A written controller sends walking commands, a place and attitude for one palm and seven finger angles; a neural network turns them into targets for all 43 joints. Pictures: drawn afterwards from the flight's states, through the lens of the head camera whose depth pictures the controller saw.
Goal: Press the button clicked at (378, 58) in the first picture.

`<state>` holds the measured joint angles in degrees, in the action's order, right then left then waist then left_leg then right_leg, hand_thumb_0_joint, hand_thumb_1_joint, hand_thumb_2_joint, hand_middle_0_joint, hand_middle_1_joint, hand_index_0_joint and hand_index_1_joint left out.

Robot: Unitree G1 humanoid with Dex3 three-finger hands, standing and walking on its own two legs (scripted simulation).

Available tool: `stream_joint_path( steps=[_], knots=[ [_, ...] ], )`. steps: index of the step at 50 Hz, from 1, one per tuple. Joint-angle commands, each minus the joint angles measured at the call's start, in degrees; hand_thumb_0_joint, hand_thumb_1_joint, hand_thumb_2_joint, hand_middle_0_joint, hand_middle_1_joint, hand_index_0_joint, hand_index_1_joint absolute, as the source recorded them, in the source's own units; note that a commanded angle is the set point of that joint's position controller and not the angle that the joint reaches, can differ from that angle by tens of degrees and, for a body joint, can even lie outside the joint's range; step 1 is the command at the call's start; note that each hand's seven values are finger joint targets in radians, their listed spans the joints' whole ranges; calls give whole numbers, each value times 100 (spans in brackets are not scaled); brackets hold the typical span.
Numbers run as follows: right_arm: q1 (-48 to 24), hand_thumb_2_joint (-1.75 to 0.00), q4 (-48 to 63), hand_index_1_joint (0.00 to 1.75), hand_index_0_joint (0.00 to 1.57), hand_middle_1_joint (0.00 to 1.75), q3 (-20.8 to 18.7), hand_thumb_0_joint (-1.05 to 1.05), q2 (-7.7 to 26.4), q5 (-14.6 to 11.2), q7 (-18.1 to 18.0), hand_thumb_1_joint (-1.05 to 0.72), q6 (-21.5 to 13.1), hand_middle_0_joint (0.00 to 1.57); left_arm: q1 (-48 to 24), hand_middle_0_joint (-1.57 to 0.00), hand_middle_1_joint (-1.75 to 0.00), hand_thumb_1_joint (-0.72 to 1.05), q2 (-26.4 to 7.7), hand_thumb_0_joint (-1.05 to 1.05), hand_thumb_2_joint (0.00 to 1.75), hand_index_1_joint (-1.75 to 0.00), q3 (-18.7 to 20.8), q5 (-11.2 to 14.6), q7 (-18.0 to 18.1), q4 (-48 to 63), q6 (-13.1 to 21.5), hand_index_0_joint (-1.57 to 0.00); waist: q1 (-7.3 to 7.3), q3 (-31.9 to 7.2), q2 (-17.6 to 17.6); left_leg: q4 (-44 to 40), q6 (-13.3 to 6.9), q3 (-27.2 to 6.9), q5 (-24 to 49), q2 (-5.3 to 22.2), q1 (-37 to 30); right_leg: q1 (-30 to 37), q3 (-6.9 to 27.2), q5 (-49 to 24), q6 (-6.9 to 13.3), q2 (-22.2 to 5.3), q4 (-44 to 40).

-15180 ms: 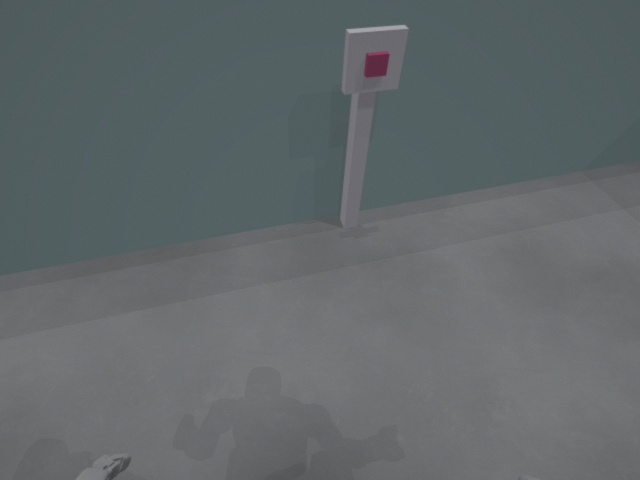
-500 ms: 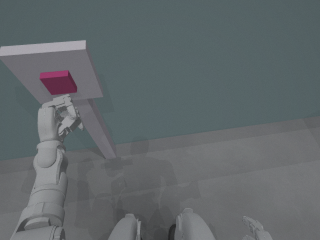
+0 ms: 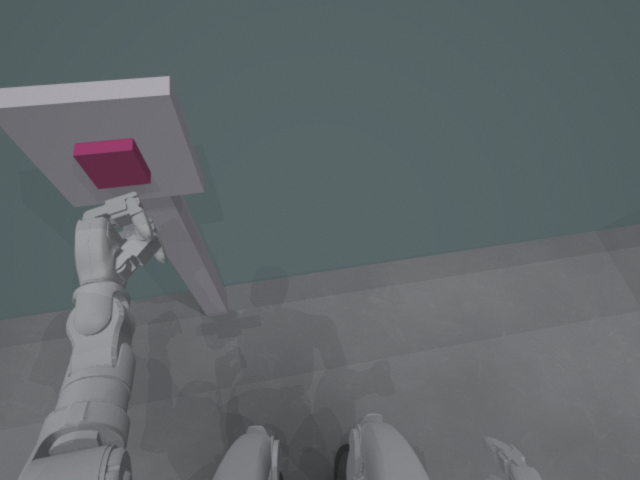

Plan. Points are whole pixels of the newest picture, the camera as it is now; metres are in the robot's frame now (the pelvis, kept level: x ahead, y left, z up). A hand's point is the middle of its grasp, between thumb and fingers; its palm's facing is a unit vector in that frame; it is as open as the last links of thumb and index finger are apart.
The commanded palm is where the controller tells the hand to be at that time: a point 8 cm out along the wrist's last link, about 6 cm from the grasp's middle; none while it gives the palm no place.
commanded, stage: aim a knuckle at the button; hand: left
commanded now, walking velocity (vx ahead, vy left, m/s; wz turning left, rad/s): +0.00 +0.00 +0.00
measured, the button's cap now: (115, 162) +0.48 +0.26 +0.06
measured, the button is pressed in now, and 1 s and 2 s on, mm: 0 2 1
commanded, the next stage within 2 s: press the button with the knuckle in 0.06 s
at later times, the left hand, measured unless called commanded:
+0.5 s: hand (139, 222) +0.42 +0.23 +0.02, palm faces +0.20 -0.98 -0.01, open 3.1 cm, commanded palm +0.39 +0.27 +0.03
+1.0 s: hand (145, 211) +0.43 +0.23 +0.02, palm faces +0.23 -0.97 -0.03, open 2.8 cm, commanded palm +0.41 +0.27 +0.03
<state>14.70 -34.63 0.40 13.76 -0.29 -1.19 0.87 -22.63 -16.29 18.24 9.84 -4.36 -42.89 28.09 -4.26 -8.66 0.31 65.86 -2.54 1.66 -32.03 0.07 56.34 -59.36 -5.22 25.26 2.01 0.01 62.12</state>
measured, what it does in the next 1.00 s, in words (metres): stands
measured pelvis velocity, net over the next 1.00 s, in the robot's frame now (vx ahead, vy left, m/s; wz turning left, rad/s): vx -0.01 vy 0.00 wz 0.00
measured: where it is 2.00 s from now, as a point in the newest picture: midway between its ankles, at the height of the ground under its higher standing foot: outside the picture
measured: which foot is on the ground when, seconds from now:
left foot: down 0.00-1.00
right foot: down 0.00-1.00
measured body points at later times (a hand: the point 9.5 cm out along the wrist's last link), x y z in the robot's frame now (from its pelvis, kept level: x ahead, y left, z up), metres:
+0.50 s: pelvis +0.00 +0.01 +0.00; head +0.12 +0.03 +0.43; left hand +0.40 +0.28 +0.03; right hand +0.10 -0.25 -0.12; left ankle -0.01 +0.09 -0.65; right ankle +0.04 -0.10 -0.65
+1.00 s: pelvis -0.01 +0.00 +0.00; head +0.12 +0.03 +0.43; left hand +0.42 +0.28 +0.03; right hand +0.06 -0.26 -0.12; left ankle -0.01 +0.09 -0.65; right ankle +0.04 -0.10 -0.65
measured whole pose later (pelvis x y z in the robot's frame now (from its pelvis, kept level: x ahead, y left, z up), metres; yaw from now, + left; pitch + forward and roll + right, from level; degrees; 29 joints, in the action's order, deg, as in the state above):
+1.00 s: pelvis -0.01 +0.00 +0.00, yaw +0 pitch +23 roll -2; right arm 16.5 -36.6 1.0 13.9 0.7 -1.0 3.1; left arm -33.9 -20.7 21.8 6.9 -4.4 -54.6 31.2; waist -5.7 -8.1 0.4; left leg 67.2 -2.7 1.0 -31.8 0.0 58.8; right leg -61.2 -5.8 24.8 1.8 0.0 62.6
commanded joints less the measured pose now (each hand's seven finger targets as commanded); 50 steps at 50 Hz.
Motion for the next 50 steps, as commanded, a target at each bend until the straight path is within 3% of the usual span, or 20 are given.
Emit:
stream_joint_path(
  steps=[1,4,6,7,9,11,17,18,21,25,27,28,31,32,36,38,39,42,47,50],
  knots=[
    [415,-90,565,30,20,30,-364,0,905,60,-4,-90,-134,20,-1210,-130,-150,90,-1191,0,90,-150,335,51,177,1596,603,-130,162,-2619,435,-902,263,-374,2809,51,-1191,2175,397,-2030,-59,60,-439],
    [420,-90,520,30,20,30,-382,0,914,39,-7,-90,-115,20,-1009,-130,-150,90,-1100,0,90,-150,275,30,151,1491,586,-130,82,-2371,158,-921,247,-360,2601,70,-1037,2160,396,-1951,-91,68,-502],
    [415,-90,498,30,20,30,-370,0,927,26,-17,-90,-120,20,-1215,-130,-150,90,-864,0,90,-150,32,24,89,1372,517,-130,-32,-2101,215,-953,248,-402,2394,72,-1013,1912,354,-1704,-78,63,-530],
    [396,-90,474,30,20,30,-377,0,921,25,-16,-90,-131,20,-1273,-130,-150,90,-785,0,90,-150,-44,29,54,1400,503,-130,-15,-2127,391,-948,264,-402,2353,66,-1074,1835,356,-1618,-78,60,-530],
    [393,-90,457,30,20,30,-376,0,959,10,-39,-90,-126,20,-1323,-130,-150,90,-885,0,90,-150,13,67,2,1307,458,-130,-50,-2047,298,-933,256,-405,2204,60,-1026,1787,367,-1524,-77,59,-574],
    [408,-90,402,30,20,30,-366,0,965,19,-86,-90,-133,20,-1768,-130,-150,90,-1008,0,90,-150,54,73,-26,1284,481,-130,-122,-2046,260,-893,239,-445,2112,50,-1001,1712,371,-1451,-74,58,-549],
    [429,-90,308,30,20,30,-349,0,973,66,-131,-90,-142,20,-2302,-130,-150,90,-1422,0,90,-150,336,10,-13,1265,642,-130,-33,-2561,786,-809,341,-524,2566,68,-1455,1532,345,-1527,-46,56,-397],
    [446,-90,324,30,20,30,-348,0,961,81,-108,-90,-142,20,-2170,-130,-150,90,-1261,0,90,-150,231,15,-20,1200,622,-130,-10,-2663,854,-799,362,-530,2709,64,-1552,1528,326,-1568,-48,61,-389],
    [520,-90,300,30,20,30,-355,0,999,70,-76,-90,-97,20,-2034,-130,-150,90,-1213,0,90,-150,181,38,-83,860,488,-130,-76,-2581,597,-771,375,-565,2973,102,-1512,1520,280,-1703,-55,84,-393],
    [556,-90,376,30,20,30,-352,0,1020,32,-59,-90,-6,20,-1864,-130,-150,90,-1319,0,90,-150,332,64,-124,543,273,-130,-29,-2344,323,-842,303,-498,2722,83,-1149,1723,300,-1732,-77,75,-472],
    [581,-90,413,30,20,30,-352,0,1027,33,-56,-90,17,20,-2023,-130,-150,90,-1487,0,90,-150,459,53,-98,701,304,-130,21,-2472,433,-865,322,-521,2816,92,-1215,1741,300,-1742,-63,71,-440],
    [566,-90,416,30,20,30,-355,0,995,36,-48,-90,21,20,-2152,-130,-150,90,-1274,0,90,-150,284,61,-78,779,333,-130,-46,-2461,501,-858,335,-525,2880,97,-1326,1656,294,-1743,-72,78,-456],
    [647,-90,358,30,20,30,-380,0,1007,70,-28,-90,8,20,-2383,-130,-150,90,-1343,0,90,-150,320,47,3,1024,512,-130,-85,-2663,551,-790,369,-568,3120,131,-1539,1577,291,-1803,-70,96,-409],
    [663,-90,331,30,20,30,-393,0,1006,83,-22,-90,17,20,-2352,-130,-150,90,-1471,0,90,-150,422,6,36,1057,564,-130,-33,-2742,661,-789,401,-563,3234,143,-1627,1578,302,-1832,-70,99,-407],
    [717,-90,242,30,20,30,-390,0,1011,95,6,-90,54,20,-2453,-130,-150,90,-1285,0,90,-150,226,-85,83,792,582,-130,-140,-2448,718,-823,454,-634,3240,172,-1674,1296,240,-1626,-58,112,-423],
    [718,-90,196,30,20,30,-385,0,1021,91,11,-90,77,20,-2625,-130,-150,90,-1187,0,90,-150,123,-140,85,474,522,-130,-227,-2259,620,-838,428,-623,2854,163,-1549,1158,240,-1411,-72,109,-476],
    [739,-90,178,30,20,30,-376,0,1042,94,-1,-90,88,20,-2792,-130,-150,90,-1254,0,90,-150,158,-152,94,329,494,-130,-274,-2130,510,-868,409,-650,2626,155,-1420,1132,225,-1300,-71,105,-489],
    [755,-90,229,30,20,30,-363,0,1059,105,-26,-90,97,20,-2894,-130,-150,90,-1607,0,90,-150,492,-146,123,262,528,-130,-154,-2436,505,-865,319,-580,2427,84,-1276,1439,310,-1368,-70,86,-490],
    [798,-90,200,30,20,30,-314,0,1040,131,-52,-90,125,20,-3329,-130,-150,90,-1946,0,90,-150,689,-219,102,-45,651,-130,-226,-2431,378,-784,217,-508,2175,46,-917,1654,412,-1431,-101,74,-504],
    [802,-90,156,30,20,30,-301,0,1025,144,-76,-90,123,20,-3721,-130,-150,90,-1910,0,90,-150,601,-227,41,-44,750,-130,-293,-2562,622,-756,212,-512,2117,38,-1043,1571,437,-1355,-103,69,-517]
  ],
)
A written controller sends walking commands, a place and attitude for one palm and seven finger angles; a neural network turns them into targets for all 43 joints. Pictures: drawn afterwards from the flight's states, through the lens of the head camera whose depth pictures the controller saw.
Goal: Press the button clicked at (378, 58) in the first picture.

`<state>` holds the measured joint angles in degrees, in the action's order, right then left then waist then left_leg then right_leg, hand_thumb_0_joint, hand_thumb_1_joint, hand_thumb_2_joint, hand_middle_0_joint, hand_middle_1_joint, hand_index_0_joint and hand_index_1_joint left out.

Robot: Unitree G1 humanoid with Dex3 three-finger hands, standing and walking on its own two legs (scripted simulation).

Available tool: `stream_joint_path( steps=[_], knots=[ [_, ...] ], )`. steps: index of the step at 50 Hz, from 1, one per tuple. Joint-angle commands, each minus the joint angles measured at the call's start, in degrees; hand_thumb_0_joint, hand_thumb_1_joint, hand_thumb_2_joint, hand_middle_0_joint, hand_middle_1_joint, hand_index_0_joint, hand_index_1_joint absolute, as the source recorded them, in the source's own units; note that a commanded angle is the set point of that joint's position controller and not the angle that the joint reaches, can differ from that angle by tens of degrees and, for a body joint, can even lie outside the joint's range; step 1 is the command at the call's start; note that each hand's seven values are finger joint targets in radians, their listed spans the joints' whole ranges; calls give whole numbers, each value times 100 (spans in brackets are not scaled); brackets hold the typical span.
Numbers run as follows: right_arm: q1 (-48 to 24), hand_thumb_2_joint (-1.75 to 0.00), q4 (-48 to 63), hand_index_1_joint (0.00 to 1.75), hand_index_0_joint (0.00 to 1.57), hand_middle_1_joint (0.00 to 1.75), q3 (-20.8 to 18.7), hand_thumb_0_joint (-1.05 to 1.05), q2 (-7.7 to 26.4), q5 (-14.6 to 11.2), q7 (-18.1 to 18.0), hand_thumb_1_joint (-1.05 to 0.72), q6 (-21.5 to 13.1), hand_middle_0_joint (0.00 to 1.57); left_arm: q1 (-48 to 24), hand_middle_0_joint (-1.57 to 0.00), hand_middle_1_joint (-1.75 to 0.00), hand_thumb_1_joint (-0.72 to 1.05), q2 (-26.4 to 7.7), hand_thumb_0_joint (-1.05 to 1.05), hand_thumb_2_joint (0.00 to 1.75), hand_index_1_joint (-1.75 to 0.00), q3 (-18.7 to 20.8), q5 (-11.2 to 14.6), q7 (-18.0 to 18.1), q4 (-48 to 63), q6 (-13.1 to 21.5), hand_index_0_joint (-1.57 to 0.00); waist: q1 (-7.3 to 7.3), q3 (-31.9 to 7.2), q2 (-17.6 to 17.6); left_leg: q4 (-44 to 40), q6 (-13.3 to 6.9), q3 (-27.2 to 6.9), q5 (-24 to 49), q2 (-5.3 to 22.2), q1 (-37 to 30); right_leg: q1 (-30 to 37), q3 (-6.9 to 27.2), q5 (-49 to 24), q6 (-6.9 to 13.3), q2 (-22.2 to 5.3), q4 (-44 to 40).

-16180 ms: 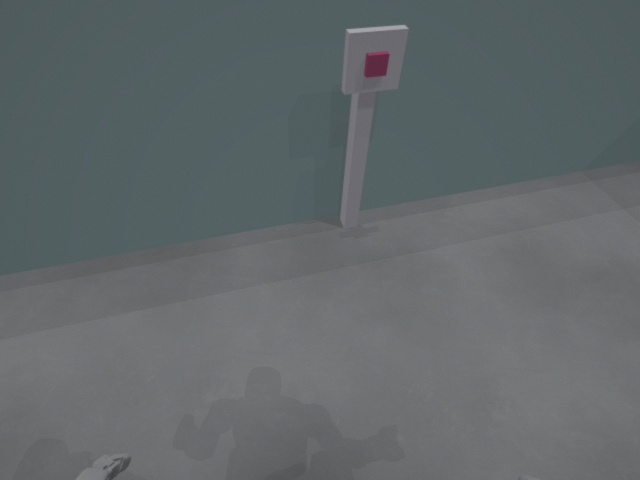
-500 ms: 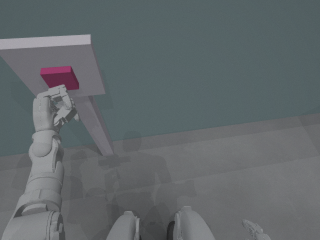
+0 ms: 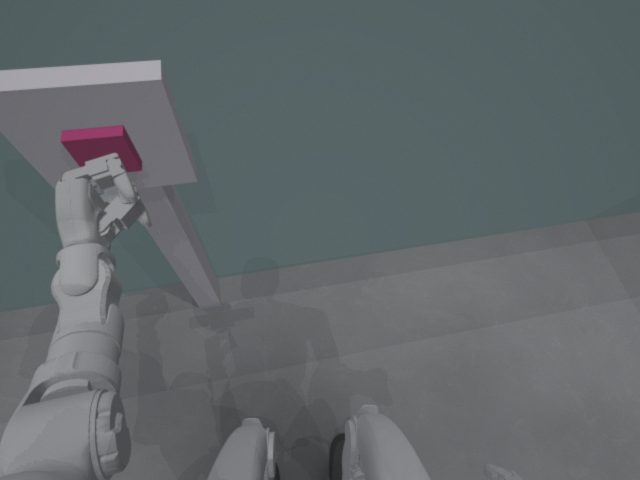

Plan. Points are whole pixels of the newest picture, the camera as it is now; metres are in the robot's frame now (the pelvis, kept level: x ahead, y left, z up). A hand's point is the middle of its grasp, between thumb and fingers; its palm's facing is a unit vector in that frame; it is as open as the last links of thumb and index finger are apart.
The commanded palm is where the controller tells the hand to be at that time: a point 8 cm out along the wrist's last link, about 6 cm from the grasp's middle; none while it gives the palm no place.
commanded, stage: press the button with the knuckle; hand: left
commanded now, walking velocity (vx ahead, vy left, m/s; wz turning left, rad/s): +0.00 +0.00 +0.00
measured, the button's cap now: (104, 148) +0.49 +0.26 +0.06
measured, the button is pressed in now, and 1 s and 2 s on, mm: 2 1 0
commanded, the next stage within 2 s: hold the button down briefly in 0.26 s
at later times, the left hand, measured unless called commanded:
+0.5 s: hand (132, 193) +0.45 +0.23 +0.03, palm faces +0.20 -0.98 -0.04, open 2.8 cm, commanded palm +0.45 +0.26 +0.03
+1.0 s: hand (135, 202) +0.44 +0.23 +0.03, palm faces +0.22 -0.98 -0.02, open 2.7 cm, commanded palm +0.41 +0.26 +0.03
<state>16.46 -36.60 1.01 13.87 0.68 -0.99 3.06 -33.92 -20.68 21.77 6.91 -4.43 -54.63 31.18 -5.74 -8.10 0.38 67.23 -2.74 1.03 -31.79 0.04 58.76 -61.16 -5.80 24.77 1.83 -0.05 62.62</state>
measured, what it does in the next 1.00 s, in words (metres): stands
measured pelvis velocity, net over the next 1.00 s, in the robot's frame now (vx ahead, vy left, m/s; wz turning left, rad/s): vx -0.03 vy -0.01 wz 0.01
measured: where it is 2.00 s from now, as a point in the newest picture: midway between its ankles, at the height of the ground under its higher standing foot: outside the picture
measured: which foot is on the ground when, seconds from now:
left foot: down 0.00-1.00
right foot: down 0.00-1.00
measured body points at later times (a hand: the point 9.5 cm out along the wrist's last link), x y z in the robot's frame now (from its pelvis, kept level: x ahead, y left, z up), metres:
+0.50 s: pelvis -0.02 -0.02 -0.01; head +0.12 +0.02 +0.41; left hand +0.44 +0.28 +0.03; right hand +0.03 -0.29 -0.12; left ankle +0.00 +0.09 -0.65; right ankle +0.04 -0.11 -0.65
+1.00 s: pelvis -0.03 -0.01 -0.01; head +0.11 +0.02 +0.42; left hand +0.42 +0.28 +0.03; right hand +0.02 -0.27 -0.12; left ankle -0.01 +0.09 -0.65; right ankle +0.04 -0.11 -0.65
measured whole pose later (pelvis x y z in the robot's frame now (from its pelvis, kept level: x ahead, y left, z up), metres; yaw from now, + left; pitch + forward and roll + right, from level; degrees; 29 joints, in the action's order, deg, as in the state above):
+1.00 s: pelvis -0.03 -0.01 -0.01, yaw +0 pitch +24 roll -3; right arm 18.4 -36.6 2.4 15.0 0.4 -1.1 2.2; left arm -40.9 -25.3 23.1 7.2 -6.2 -62.4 31.0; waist -7.7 -7.9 0.5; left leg 69.1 -2.2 -0.2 -29.7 0.3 63.5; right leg -65.0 -7.1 22.5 2.7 0.1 63.4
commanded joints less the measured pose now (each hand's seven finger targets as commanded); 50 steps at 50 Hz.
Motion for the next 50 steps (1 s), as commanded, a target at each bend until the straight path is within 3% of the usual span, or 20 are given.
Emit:
stream_joint_path(
  steps=[1,5,7,9,10,13,14,17,20,23,27,30,33,38,40,41,44,47,50],
  knots=[
    [632,-90,345,30,20,30,-365,0,1025,48,-92,-90,-102,20,-2752,-130,-150,90,-1509,0,90,-150,264,92,24,1162,478,-130,-178,-2651,718,-873,234,-461,2090,43,-1345,1682,498,-1270,-73,74,-567],
    [632,-90,265,30,20,30,-319,0,1063,36,-136,-90,-87,20,-3051,-130,-150,90,-1784,0,90,-150,361,86,-55,832,497,-130,-294,-2498,499,-829,169,-446,1766,32,-1015,1743,562,-1122,-106,73,-640],
    [639,-90,251,30,20,30,-305,0,1072,36,-148,-90,-97,20,-3290,-130,-150,90,-1748,0,90,-150,247,40,-90,701,499,-130,-360,-2457,643,-841,165,-480,1603,25,-1009,1597,564,-932,-101,77,-650],
    [658,-90,233,30,20,30,-283,0,1115,31,-161,-90,-103,20,-3450,-130,-150,90,-1958,0,90,-150,357,27,-102,525,462,-130,-399,-2350,651,-822,147,-490,1358,26,-865,1499,578,-690,-101,81,-684],
    [660,-90,249,30,20,30,-272,0,1136,29,-173,-90,-104,20,-3518,-130,-150,90,-2060,0,90,-150,400,25,-103,468,454,-130,-403,-2388,609,-807,127,-491,1255,12,-781,1531,616,-612,-105,81,-704],
    [702,-90,247,30,20,30,-262,0,1150,32,-168,-90,-132,20,-3824,-130,-150,90,-1946,0,90,-150,241,30,-131,401,432,-130,-505,-2498,819,-763,116,-511,1244,9,-882,1352,607,-562,-106,80,-692],
    [747,-90,223,30,20,30,-253,0,1182,41,-177,-90,-130,20,-3833,-130,-150,90,-2180,0,90,-150,410,34,-135,354,423,-130,-491,-2571,739,-742,114,-524,1292,22,-852,1426,608,-608,-105,85,-682],
    [794,-90,242,30,20,30,-231,0,1206,28,-191,-90,-141,20,-4052,-130,-150,90,-2305,0,90,-150,409,40,-189,231,367,-130,-599,-2675,697,-654,76,-502,1175,9,-630,1477,674,-548,-134,88,-681],
    [813,-90,258,30,20,30,-196,0,1218,1,-209,-90,-153,20,-4091,-130,-150,90,-2499,0,90,-150,509,78,-260,134,302,-130,-586,-2552,661,-636,62,-474,974,-1,-360,1582,739,-371,-132,80,-740],
    [842,-90,263,30,20,30,-199,0,1215,-3,-199,-90,-165,20,-4139,-130,-150,90,-2382,0,90,-150,422,104,-306,151,265,-130,-580,-2666,958,-657,79,-498,1060,2,-580,1433,692,-408,-116,84,-724],
    [876,-90,234,30,20,30,-200,0,1245,6,-180,-90,-192,20,-4308,-130,-150,90,-2343,0,90,-150,376,108,-263,180,252,-130,-656,-2594,920,-675,76,-568,932,20,-645,1208,638,-272,-122,99,-713],
    [894,-90,258,30,20,30,-185,0,1241,17,-171,-90,-202,20,-4281,-130,-150,90,-2563,0,90,-150,502,52,-198,229,278,-130,-589,-2654,874,-660,63,-523,866,13,-464,1427,711,-214,-118,96,-753],
    [866,-90,279,30,20,30,-163,0,1248,9,-165,-90,-208,20,-4348,-130,-150,90,-2617,0,90,-150,480,-6,-184,143,284,-130,-631,-2494,828,-660,55,-508,613,8,-258,1369,746,4,-122,96,-767],
    [856,-90,357,30,20,30,-189,0,1245,7,-131,-90,-214,20,-3813,-130,-150,90,-2485,0,90,-150,537,47,-215,206,308,-130,-436,-2666,859,-787,80,-528,701,13,-489,1454,684,-48,-92,93,-760],
    [837,-90,366,30,20,30,-204,0,1228,-5,-122,-90,-217,20,-3752,-130,-150,90,-2259,0,90,-150,400,86,-237,264,291,-130,-463,-2592,778,-819,76,-517,602,12,-492,1424,677,17,-105,86,-802],
    [840,-90,371,30,20,30,-213,0,1220,-1,-116,-90,-221,20,-3707,-130,-150,90,-2160,0,90,-150,356,94,-246,292,308,-130,-435,-2588,914,-860,92,-549,645,13,-632,1338,637,-22,-85,86,-765],
    [815,-90,372,30,20,30,-244,0,1215,-9,-107,-90,-204,20,-3504,-130,-150,90,-1901,0,90,-150,233,103,-168,312,272,-130,-455,-2413,713,-923,96,-557,588,20,-705,1234,576,-19,-108,89,-789],
    [802,-90,410,30,20,30,-259,0,1201,1,-87,-90,-194,20,-3192,-130,-150,90,-1873,0,90,-150,284,87,-105,439,318,-130,-311,-2522,720,-960,109,-541,736,9,-801,1359,562,-119,-85,83,-763],
    [741,-90,453,30,20,30,-283,0,1160,-3,-65,-90,-156,20,-2797,-130,-150,90,-1620,0,90,-150,154,98,-77,617,360,-130,-221,-2486,638,-1017,142,-522,957,31,-960,1436,508,-284,-72,94,-761]
  ],
)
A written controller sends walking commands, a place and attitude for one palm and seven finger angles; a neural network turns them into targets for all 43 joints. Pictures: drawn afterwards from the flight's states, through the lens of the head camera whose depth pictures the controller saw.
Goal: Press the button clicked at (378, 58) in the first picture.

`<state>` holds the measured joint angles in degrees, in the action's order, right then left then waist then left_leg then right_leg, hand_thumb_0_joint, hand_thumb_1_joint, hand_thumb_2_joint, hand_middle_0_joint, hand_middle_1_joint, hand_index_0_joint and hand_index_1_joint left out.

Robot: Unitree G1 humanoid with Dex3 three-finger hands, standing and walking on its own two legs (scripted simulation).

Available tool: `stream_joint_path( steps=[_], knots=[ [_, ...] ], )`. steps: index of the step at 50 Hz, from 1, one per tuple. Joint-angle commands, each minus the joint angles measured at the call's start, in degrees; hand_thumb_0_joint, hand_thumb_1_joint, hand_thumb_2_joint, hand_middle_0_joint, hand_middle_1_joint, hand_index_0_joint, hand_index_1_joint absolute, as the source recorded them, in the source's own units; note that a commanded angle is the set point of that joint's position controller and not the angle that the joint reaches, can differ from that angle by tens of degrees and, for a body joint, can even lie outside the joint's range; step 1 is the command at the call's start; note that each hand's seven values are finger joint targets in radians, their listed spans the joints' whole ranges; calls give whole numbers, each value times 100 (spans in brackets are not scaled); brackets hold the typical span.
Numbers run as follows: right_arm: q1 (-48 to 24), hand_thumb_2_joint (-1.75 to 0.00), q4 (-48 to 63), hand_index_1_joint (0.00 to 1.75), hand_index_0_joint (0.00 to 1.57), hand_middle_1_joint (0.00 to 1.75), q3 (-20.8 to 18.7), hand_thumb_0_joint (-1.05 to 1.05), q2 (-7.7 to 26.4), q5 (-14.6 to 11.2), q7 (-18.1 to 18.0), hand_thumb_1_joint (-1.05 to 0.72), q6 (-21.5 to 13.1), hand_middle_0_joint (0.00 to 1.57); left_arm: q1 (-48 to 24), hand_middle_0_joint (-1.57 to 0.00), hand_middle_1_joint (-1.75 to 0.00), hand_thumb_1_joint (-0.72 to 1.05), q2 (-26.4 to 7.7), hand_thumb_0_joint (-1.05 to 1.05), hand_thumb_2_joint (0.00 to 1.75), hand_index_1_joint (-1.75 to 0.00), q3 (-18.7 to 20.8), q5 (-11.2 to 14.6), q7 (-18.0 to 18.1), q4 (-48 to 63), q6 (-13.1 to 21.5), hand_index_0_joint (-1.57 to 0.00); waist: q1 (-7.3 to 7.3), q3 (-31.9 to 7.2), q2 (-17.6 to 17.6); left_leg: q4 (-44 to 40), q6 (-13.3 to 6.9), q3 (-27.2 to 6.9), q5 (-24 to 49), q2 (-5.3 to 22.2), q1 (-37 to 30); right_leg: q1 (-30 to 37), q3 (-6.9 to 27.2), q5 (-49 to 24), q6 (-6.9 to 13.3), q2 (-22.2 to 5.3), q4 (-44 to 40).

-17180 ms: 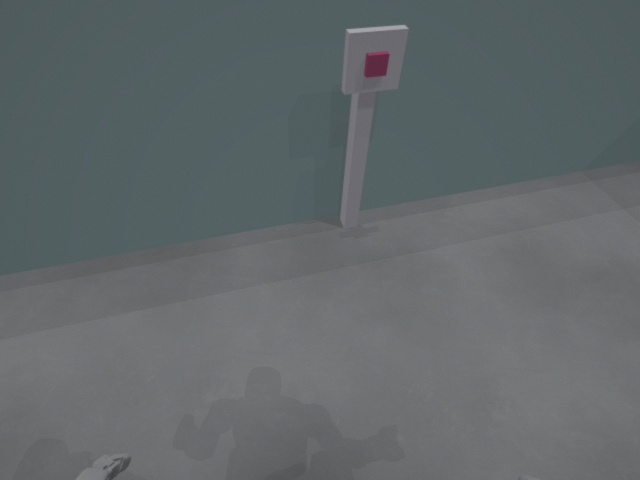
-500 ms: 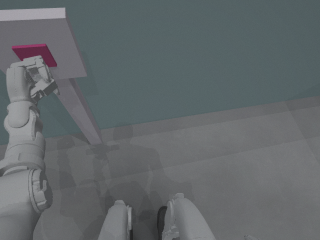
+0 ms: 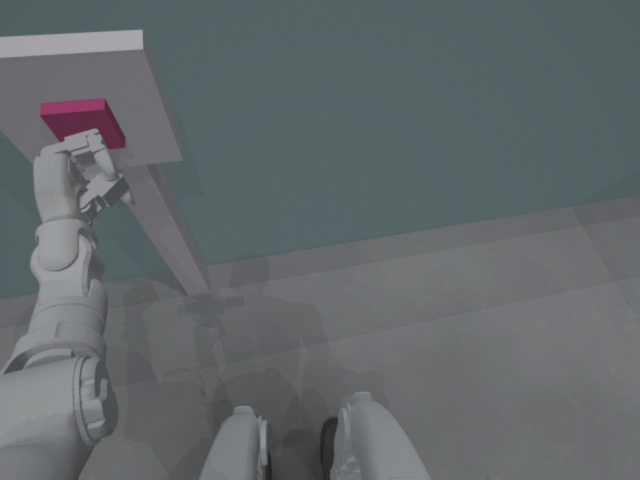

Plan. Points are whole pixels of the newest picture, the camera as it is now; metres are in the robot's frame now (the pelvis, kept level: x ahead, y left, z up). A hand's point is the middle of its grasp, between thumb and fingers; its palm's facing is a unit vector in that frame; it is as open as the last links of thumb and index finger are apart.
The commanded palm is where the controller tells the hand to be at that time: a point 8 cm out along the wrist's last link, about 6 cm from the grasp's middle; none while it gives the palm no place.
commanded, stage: pull the fist back off the button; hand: left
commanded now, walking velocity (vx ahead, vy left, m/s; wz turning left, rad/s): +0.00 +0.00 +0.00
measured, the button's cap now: (86, 124) +0.52 +0.26 +0.07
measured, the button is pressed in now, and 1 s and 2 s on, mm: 1 0 0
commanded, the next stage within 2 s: draw the hand back to the body in 0.66 s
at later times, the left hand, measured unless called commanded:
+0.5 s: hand (125, 226) +0.41 +0.21 +0.03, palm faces +0.22 -0.98 -0.02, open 3.1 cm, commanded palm +0.37 +0.25 +0.04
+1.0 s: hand (103, 238) +0.36 +0.20 +0.09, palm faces +0.17 -0.98 -0.04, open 3.1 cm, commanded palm +0.32 +0.26 +0.09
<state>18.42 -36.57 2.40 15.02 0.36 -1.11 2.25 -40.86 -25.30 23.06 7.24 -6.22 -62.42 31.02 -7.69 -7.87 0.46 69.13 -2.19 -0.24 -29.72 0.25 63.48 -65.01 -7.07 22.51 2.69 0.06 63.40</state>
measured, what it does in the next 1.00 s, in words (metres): stands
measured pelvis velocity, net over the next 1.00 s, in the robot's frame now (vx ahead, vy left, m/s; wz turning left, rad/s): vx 0.04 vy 0.00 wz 0.00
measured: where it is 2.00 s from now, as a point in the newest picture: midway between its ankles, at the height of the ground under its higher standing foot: outside the picture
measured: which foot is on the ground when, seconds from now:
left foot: down 0.00-1.00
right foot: down 0.00-1.00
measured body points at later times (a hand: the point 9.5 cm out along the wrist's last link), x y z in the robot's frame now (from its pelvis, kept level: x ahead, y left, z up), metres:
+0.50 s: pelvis +0.05 +0.01 +0.02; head +0.17 +0.03 +0.45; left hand +0.39 +0.27 +0.03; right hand +0.17 -0.24 -0.09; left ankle +0.02 +0.09 -0.64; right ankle +0.07 -0.10 -0.64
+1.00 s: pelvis +0.04 +0.00 +0.04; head +0.12 +0.01 +0.48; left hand +0.35 +0.26 +0.10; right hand +0.18 -0.24 -0.07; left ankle +0.02 +0.09 -0.64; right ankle +0.07 -0.10 -0.64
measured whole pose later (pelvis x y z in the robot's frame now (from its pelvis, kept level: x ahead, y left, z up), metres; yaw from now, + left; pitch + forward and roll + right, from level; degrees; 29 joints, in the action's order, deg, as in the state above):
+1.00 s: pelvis +0.04 +0.00 +0.04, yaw +0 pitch +17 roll -2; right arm 14.6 -32.0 0.6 12.8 -2.3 -2.0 1.0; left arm -0.5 -13.1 10.8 12.3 -2.7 -14.9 21.7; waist -1.1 -8.7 2.0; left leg 58.9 -2.3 0.8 -30.3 -0.3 45.5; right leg -48.1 -5.4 24.0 1.8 0.3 55.3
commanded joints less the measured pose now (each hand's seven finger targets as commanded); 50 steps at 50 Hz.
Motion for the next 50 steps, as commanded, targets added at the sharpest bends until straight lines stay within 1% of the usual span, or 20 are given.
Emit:
stream_joint_path(
  steps=[1,6,8,9,12,13,17,19,22,27,29,32,33,36,38,41,42,44,48,50],
  knots=[
    [528,-90,469,30,20,30,-433,0,1030,29,-37,-90,-73,20,-1998,-130,-150,90,-949,0,90,-150,-91,76,112,1367,371,-130,-51,-2481,656,-1211,85,-401,843,6,-1504,1752,614,-127,-152,91,-821],
    [435,-90,569,30,20,30,-484,0,978,22,-6,-90,0,20,-1174,-130,-150,90,-838,0,90,-150,-18,146,171,1836,410,-130,181,-2590,479,-1246,115,-320,1423,11,-1646,2208,609,-651,-137,95,-813],
    [369,-90,619,30,20,30,-501,0,931,3,9,-90,29,20,-787,-130,-150,90,-577,0,90,-150,-193,174,177,2100,384,-130,210,-2566,450,-1278,145,-290,1722,36,-1792,2277,577,-932,-139,100,-795],
    [354,-90,667,30,20,30,-524,0,911,4,27,-90,28,20,-550,-130,-150,90,-479,0,90,-150,-220,203,190,2345,384,-130,283,-2703,509,-1277,153,-264,1910,40,-1916,2362,575,-1088,-139,102,-792],
    [251,-90,754,30,20,30,-556,0,856,-24,73,-90,35,20,241,-130,-150,90,-217,0,90,-150,-334,298,253,2849,339,-130,399,-2602,557,-1330,229,-252,2532,78,-2149,2450,506,-1475,-125,112,-767],
    [233,-90,790,30,20,30,-572,0,852,-40,79,-90,39,20,543,-130,-150,90,-223,0,90,-150,-285,323,291,3017,318,-130,452,-2587,415,-1342,239,-246,2703,98,-2141,2542,499,-1600,-131,108,-761],
    [129,-90,849,30,20,30,-602,0,768,-57,92,-90,-3,20,1081,-130,-150,90,143,0,90,-150,-499,341,445,3614,280,-130,449,-2412,324,-1328,251,-199,3000,107,-2158,2638,492,-1896,-153,104,-741],
    [80,-90,854,30,20,30,-615,0,750,-57,78,-90,-40,20,1328,-130,-150,90,100,0,90,-150,-417,335,506,3778,286,-130,480,-2298,191,-1315,246,-176,2909,93,-2015,2752,517,-1986,-157,100,-726],
    [-26,-90,825,30,20,30,-628,0,700,-37,55,-90,-112,20,1254,-130,-150,90,395,0,90,-150,-763,273,522,4309,391,-130,414,-2361,556,-1251,324,-224,3226,118,-2337,2503,495,-1998,-148,80,-633],
    [-123,-90,854,30,20,30,-679,0,676,-33,60,-90,-233,20,2092,-130,-150,90,729,0,90,-150,-1091,354,419,4928,377,-130,525,-2713,700,-1174,452,-318,3962,168,-2879,2426,419,-2119,-138,82,-567],
    [-211,-90,862,30,20,30,-653,0,696,-55,50,-90,-239,20,2288,-130,-150,90,638,0,90,-150,-1005,382,388,4799,239,-130,525,-2387,426,-1213,414,-304,3536,130,-2498,2515,419,-2024,-139,78,-598],
    [-271,-90,853,30,20,30,-635,0,689,-64,-13,-90,-252,20,2015,-130,-150,90,536,0,90,-150,-856,342,443,4634,81,-130,455,-2225,31,-1167,303,-264,2799,57,-1986,2592,455,-1934,-156,52,-549],
    [-307,-90,867,30,20,30,-620,0,671,-68,-27,-90,-253,20,2068,-130,-150,90,504,0,90,-150,-785,320,460,4499,39,-130,500,-2097,107,-1197,308,-251,2627,29,-1861,2600,462,-1852,-142,43,-546],
    [-391,-90,887,30,20,30,-579,0,667,-63,-75,-90,-297,20,1619,-130,-150,90,417,0,90,-150,-736,323,494,4552,32,-130,469,-2033,199,-1173,269,-233,2163,-22,-1695,2531,506,-1560,-132,30,-569],
    [-415,-90,894,30,20,30,-581,0,649,-46,-91,-90,-337,20,1495,-130,-150,90,369,0,90,-150,-735,297,491,4762,121,-130,527,-2361,420,-1147,283,-224,2290,-26,-1887,2579,535,-1599,-123,19,-526],
    [-426,-90,1095,30,20,30,-604,0,647,-84,-88,-90,-383,20,2010,-130,-150,90,239,0,90,-150,-772,382,451,5789,126,-130,716,-3134,847,-1363,370,-262,3049,19,-2777,3006,507,-1854,-96,59,-671],
    [-416,-90,1141,30,20,30,-590,0,622,-113,-78,-90,-388,20,2375,-130,-150,90,329,0,90,-150,-873,423,416,5982,39,-130,756,-3219,870,-1454,384,-263,3310,26,-2994,3169,493,-1969,-110,62,-777],
    [-436,-90,1203,30,20,30,-560,0,623,-172,-100,-90,-370,20,2862,-130,-150,90,272,0,90,-150,-828,496,382,6006,-231,-130,734,-2838,462,-1662,300,-226,3037,29,-2769,3516,484,-1980,-139,82,-1004],
    [-547,-90,1312,30,20,30,-492,0,624,-276,-161,-90,-366,20,3519,-130,-150,90,476,0,90,-150,-829,624,406,5672,-835,-130,656,-1644,-139,-2096,180,-174,1931,-20,-2209,3676,437,-1451,-177,58,-1469],
    [-610,-90,1387,30,20,30,-465,0,641,-296,-181,-90,-400,20,3600,-130,-150,90,569,0,90,-150,-887,656,431,5744,-1000,-130,638,-1250,-224,-2274,152,-173,1548,-47,-2182,3680,439,-1102,-181,33,-1694]
  ],
)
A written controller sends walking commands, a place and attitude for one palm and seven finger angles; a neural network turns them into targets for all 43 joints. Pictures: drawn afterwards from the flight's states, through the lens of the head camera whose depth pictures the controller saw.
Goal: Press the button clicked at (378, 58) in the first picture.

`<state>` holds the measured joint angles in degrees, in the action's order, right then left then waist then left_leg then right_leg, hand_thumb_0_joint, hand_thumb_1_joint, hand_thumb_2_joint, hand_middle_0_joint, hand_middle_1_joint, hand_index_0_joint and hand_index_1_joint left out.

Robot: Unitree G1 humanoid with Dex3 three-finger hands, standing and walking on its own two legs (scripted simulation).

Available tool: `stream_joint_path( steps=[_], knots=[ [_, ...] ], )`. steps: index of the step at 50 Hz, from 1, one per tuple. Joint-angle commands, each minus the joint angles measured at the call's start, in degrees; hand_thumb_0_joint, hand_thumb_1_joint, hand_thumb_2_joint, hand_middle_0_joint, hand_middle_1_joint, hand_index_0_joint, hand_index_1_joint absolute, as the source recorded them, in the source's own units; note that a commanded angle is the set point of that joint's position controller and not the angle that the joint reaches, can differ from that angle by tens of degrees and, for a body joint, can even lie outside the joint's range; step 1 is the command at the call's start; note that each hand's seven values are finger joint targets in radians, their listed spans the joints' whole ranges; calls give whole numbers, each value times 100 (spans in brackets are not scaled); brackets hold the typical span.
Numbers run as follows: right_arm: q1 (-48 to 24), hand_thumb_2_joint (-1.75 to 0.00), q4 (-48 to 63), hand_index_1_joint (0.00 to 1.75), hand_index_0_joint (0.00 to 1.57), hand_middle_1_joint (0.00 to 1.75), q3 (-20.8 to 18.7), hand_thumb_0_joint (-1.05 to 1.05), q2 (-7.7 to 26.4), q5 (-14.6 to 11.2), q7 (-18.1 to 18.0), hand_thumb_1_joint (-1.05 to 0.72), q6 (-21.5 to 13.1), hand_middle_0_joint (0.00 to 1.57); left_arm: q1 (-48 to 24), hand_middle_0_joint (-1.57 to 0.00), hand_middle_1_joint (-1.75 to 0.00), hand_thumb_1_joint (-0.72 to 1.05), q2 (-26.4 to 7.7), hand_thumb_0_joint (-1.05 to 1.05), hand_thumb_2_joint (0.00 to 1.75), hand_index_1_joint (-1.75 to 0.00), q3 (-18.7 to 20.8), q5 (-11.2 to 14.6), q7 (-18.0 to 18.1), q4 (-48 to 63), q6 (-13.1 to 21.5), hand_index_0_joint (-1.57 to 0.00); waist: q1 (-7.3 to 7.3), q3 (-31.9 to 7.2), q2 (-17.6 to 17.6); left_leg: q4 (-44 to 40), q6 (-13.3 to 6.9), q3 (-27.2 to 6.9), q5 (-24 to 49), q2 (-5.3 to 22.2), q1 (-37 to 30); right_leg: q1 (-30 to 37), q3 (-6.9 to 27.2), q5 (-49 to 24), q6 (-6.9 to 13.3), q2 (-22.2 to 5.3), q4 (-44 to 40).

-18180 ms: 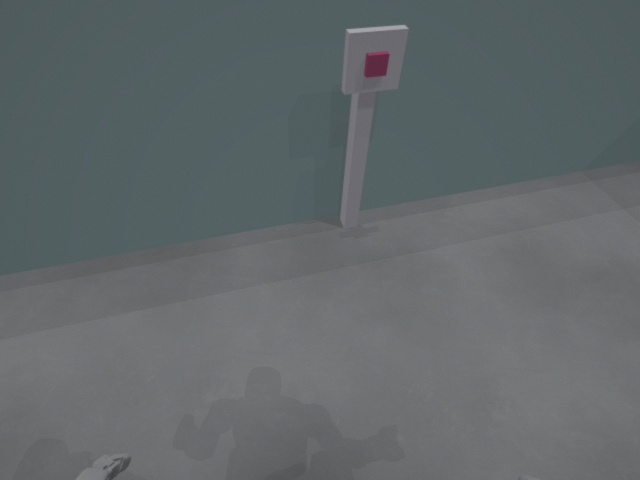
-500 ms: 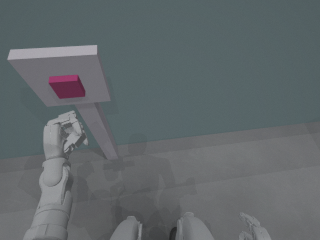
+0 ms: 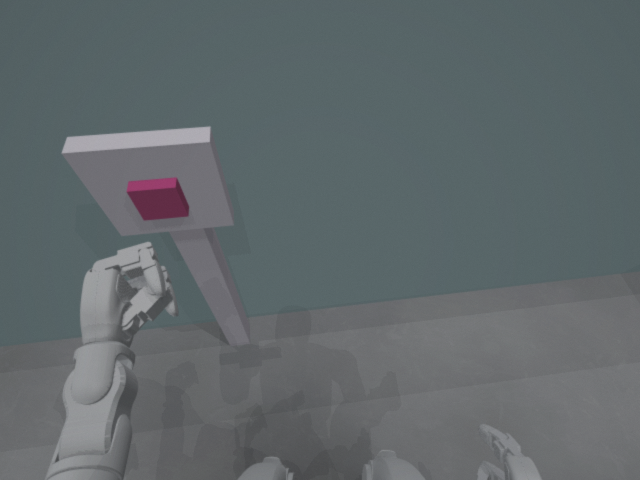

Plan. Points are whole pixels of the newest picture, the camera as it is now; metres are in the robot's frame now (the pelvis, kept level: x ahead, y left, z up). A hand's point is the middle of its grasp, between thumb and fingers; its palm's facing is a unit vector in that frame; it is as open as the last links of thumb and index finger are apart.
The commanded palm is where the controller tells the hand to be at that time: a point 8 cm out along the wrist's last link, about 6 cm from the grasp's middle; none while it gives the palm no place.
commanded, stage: draw the hand back to the body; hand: left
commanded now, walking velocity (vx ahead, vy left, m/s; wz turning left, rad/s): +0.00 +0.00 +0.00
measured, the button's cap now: (160, 197) +0.48 +0.26 +0.03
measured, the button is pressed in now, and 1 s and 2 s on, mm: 0 0 0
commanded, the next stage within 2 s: step back with the hand held close in 1.24 s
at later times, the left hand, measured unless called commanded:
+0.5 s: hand (85, 332) +0.24 +0.23 +0.13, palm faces +0.28 -0.90 -0.33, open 3.1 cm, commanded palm +0.20 +0.27 +0.16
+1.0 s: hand out of the picture +0.20 +0.25 +0.23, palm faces +0.42 -0.81 -0.41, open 3.1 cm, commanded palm +0.15 +0.29 +0.24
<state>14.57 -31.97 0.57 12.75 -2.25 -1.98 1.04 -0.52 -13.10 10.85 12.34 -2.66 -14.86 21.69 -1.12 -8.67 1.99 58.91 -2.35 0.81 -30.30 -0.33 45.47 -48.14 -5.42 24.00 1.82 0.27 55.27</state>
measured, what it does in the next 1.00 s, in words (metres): rises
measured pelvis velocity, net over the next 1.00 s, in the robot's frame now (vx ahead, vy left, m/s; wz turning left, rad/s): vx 0.03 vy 0.00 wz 0.02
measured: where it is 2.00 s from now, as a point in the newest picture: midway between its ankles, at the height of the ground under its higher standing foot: outside the picture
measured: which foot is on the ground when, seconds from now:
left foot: down 0.00-1.00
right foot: down 0.00-1.00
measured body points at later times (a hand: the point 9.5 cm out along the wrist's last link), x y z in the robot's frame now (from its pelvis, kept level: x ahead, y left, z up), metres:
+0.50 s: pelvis +0.02 +0.00 +0.05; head +0.02 -0.02 +0.50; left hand +0.22 +0.27 +0.15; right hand +0.21 -0.22 -0.03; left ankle -0.02 +0.09 -0.67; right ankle +0.02 -0.10 -0.67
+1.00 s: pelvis +0.03 +0.00 +0.07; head +0.01 -0.02 +0.52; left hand +0.17 +0.29 +0.25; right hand +0.23 -0.20 -0.01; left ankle -0.02 +0.09 -0.67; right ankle +0.03 -0.10 -0.67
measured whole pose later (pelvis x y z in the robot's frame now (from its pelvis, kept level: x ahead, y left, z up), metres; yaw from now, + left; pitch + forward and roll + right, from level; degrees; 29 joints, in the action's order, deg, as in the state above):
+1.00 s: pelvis +0.03 +0.00 +0.07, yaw +1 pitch -2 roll -1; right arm 12.2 -34.2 2.1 12.2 -1.2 -4.1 -7.3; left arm 32.1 -20.2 17.0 3.8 6.2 29.3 4.4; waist 3.8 -1.7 4.2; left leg 26.2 -2.6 0.2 -18.8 -1.7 5.1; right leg -8.0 -5.1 14.2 0.9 0.4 24.5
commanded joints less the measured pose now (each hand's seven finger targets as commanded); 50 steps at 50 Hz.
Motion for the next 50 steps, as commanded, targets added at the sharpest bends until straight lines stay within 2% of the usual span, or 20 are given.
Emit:
stream_joint_path(
  steps=[1,5,9,12,13,14,15,16,17,20,21,24,26,27,30,34,40,42,48,50],
  knots=[
    [-272,-90,949,30,20,30,-275,0,869,-42,-115,-90,-308,20,-412,-130,-150,90,-736,0,90,-150,428,171,96,1088,-96,-130,5,-1058,-348,-1303,152,-261,1487,0,-388,2056,314,-1123,-84,-8,-997],
    [-333,-90,1045,30,20,30,-259,0,816,-34,-159,-90,-481,20,-295,-130,-150,90,-876,0,90,-150,449,154,88,1990,63,-130,55,-1250,-69,-1488,122,-229,1537,-17,-799,2400,386,-1118,-68,-37,-1191],
    [-412,-90,1022,30,20,30,-213,0,777,-44,-196,-90,-669,20,-27,-130,-150,90,-898,0,90,-150,341,155,28,2497,137,-130,33,-1039,356,-1640,148,-291,1674,1,-1169,2406,341,-1179,-33,-21,-1301],
    [-450,-90,1022,30,20,30,-197,0,790,-92,-229,-90,-771,20,341,-130,-150,90,-904,0,90,-150,404,238,-54,2516,-56,-130,21,-729,153,-1785,136,-327,1457,10,-1239,2423,320,-944,-53,-24,-1512],
    [-495,-90,1030,30,20,30,-196,0,795,-107,-242,-90,-812,20,357,-130,-150,90,-910,0,90,-150,397,266,-96,2625,-142,-130,26,-721,229,-1825,136,-327,1441,-2,-1315,2470,332,-939,-57,-34,-1568],
    [-501,-90,1008,30,20,30,-250,0,777,-91,-293,-90,-704,20,491,-130,-150,90,-1998,0,90,-150,599,-595,433,2516,-527,-130,201,-906,159,-2103,49,-357,1491,79,-1522,2937,592,-963,39,-261,-1822],
    [-531,-90,1144,30,20,30,-185,0,669,-74,-315,-90,-687,20,674,-130,-150,90,-1454,0,90,-150,334,-612,630,2777,-754,-130,121,-699,84,-2217,40,-303,1586,50,-1602,3069,555,-1101,0,-303,-1946],
    [-512,-90,1155,30,20,30,-192,0,686,-85,-323,-90,-705,20,866,-130,-150,90,-1488,0,90,-150,362,-614,724,2967,-883,-130,115,-722,-72,-2237,41,-316,1662,65,-1648,3176,546,-1166,-14,-313,-1999],
    [-570,-90,1144,30,20,30,-149,0,652,-83,-333,-90,-694,20,1141,-130,-150,90,-1225,0,90,-150,146,-672,779,2962,-1001,-130,137,-499,183,-2328,44,-284,1846,64,-1883,3205,502,-1367,2,-309,-2029],
    [-611,-90,1111,30,20,30,-86,0,650,-51,-344,-90,-701,20,1463,-130,-150,90,-1401,0,90,-150,299,-713,951,3465,-1246,-130,180,-288,304,-2550,61,-339,2272,112,-2313,3436,383,-1730,13,-290,-2210],
    [-637,-90,1096,30,20,30,-83,0,666,-36,-357,-90,-714,20,1536,-130,-150,90,-1460,0,90,-150,340,-721,979,3568,-1315,-130,181,-269,37,-2602,40,-343,2415,128,-2392,3563,371,-1879,6,-277,-2301],
    [-682,-90,1043,30,20,30,-65,0,662,2,-369,-90,-774,20,1635,-130,-150,90,-1475,0,90,-150,427,-769,1042,3869,-1447,-130,182,-74,-143,-2814,30,-327,2539,138,-2690,3708,345,-2023,-31,-264,-2515],
    [-727,-90,974,30,20,30,-58,0,667,21,-386,-90,-807,20,1716,-130,-150,90,-1505,0,90,-150,499,-784,1058,3932,-1527,-130,200,97,-218,-2924,15,-301,2587,134,-2800,3807,348,-2073,-34,-251,-2677],
    [-736,-90,963,30,20,30,-49,0,657,27,-387,-90,-819,20,1756,-130,-150,90,-1444,0,90,-150,485,-800,1053,3997,-1552,-130,203,158,-62,-2991,17,-278,2623,121,-2920,3825,349,-2098,-38,-262,-2726],
    [-730,-90,895,30,20,30,-25,0,620,59,-363,-90,-917,20,1896,-130,-150,90,-1438,0,90,-150,539,-850,1085,4419,-1547,-130,248,69,300,-3163,65,-337,3036,134,-3279,4018,281,-2282,-13,-261,-2813],
    [-815,-90,828,30,20,30,-24,0,597,106,-331,-90,-1008,20,2271,-130,-150,90,-1454,0,90,-150,667,-850,1084,4775,-1558,-130,326,97,121,-3333,70,-342,3358,152,-3489,4254,254,-2470,-29,-241,-2960],
    [-911,-90,758,30,20,30,-49,0,547,127,-279,-90,-1092,20,2638,-130,-150,90,-1565,0,90,-150,996,-868,1055,5232,-1489,-130,407,232,181,-3499,124,-314,3664,176,-3636,4441,247,-2636,-31,-205,-3103],
    [-949,-90,746,30,20,30,-49,0,529,132,-278,-90,-1095,20,2791,-130,-150,90,-1575,0,90,-150,1108,-843,1033,5256,-1472,-130,439,304,56,-3544,119,-285,3599,170,-3632,4503,261,-2655,-35,-185,-3160],
    [-1015,-90,741,30,20,30,-69,0,505,136,-244,-90,-1166,20,2969,-130,-150,90,-1670,0,90,-150,1366,-834,985,5747,-1335,-130,496,342,227,-3619,164,-313,3696,189,-3696,4568,262,-2637,-31,-149,-3223],
    [-968,-90,684,30,20,30,-85,0,521,136,-226,-90,-1143,20,3052,-130,-150,90,-1446,0,90,-150,1211,-855,961,5442,-1360,-130,449,558,145,-3656,168,-292,3563,204,-3660,4428,256,-2504,-39,-138,-3269]
  ],
)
